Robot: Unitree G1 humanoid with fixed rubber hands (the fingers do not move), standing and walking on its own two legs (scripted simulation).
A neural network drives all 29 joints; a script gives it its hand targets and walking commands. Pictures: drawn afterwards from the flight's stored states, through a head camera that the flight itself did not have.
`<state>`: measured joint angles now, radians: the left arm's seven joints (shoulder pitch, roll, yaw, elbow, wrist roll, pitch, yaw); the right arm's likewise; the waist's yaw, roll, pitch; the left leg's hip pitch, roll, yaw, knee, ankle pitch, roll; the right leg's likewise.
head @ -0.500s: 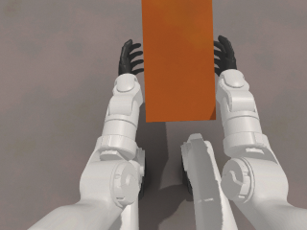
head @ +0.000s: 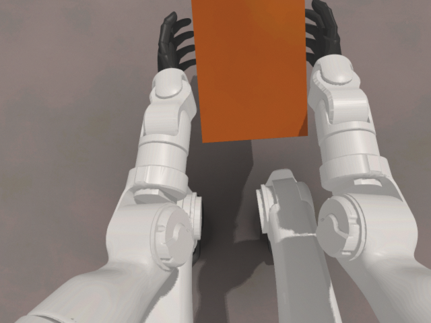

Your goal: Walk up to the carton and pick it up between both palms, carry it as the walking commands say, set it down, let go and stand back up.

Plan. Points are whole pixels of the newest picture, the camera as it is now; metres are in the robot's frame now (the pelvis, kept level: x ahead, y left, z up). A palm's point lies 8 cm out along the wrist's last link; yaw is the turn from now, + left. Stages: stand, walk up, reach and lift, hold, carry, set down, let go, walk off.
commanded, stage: set down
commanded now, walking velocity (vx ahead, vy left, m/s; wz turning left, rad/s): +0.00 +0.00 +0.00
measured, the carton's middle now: (243, 58) +0.53 -0.06 -0.20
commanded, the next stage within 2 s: none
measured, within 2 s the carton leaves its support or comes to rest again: rests again in 1.02 s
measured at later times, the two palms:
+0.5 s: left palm (183, 73) +0.52 +0.05 -0.20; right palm (309, 59) +0.52 -0.18 -0.21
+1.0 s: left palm (186, 73) +0.52 +0.05 -0.22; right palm (309, 61) +0.52 -0.19 -0.22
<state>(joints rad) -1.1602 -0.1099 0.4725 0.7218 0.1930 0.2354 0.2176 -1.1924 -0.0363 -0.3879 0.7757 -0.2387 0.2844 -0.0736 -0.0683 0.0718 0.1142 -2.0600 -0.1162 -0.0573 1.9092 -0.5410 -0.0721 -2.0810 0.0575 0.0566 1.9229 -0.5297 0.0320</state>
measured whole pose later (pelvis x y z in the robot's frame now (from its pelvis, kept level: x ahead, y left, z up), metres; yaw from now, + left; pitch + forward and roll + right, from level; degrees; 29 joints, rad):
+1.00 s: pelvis +0.00 +0.00 -0.07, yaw +1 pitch +37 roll +3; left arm -1.33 -0.03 0.44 0.84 0.12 0.22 0.25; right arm -1.38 -0.15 -0.30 0.91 -0.18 0.27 -0.09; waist -0.08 0.07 0.29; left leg -2.20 -0.14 -0.05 2.12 -0.58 -0.10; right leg -2.24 0.07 0.07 2.15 -0.56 0.04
